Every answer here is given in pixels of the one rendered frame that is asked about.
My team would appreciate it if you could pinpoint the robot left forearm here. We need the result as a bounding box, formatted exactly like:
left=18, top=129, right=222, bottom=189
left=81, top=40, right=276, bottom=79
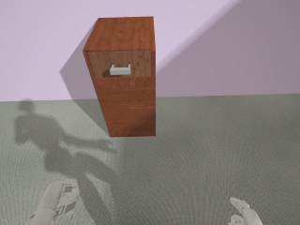
left=25, top=208, right=56, bottom=225

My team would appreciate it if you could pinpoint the right robot hand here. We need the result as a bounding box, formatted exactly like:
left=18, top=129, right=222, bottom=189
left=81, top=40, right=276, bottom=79
left=228, top=197, right=263, bottom=225

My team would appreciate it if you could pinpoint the cabinet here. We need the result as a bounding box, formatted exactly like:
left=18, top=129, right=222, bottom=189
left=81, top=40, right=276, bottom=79
left=82, top=16, right=156, bottom=138

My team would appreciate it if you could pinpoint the left robot hand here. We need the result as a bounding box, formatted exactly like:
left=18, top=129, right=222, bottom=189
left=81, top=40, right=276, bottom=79
left=37, top=179, right=80, bottom=219

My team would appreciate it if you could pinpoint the handle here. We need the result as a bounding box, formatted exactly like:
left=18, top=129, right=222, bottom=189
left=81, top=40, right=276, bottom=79
left=110, top=64, right=131, bottom=75

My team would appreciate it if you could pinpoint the drawer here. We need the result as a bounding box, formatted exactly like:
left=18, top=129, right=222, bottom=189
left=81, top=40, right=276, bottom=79
left=88, top=50, right=152, bottom=78

